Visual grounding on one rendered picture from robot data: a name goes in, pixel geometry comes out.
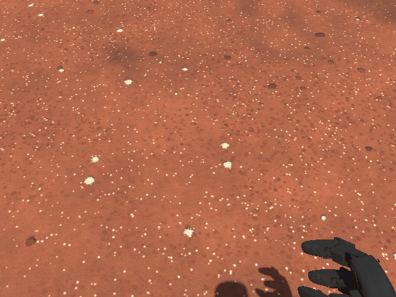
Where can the robot right hand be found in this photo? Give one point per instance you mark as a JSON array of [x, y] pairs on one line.
[[366, 278]]

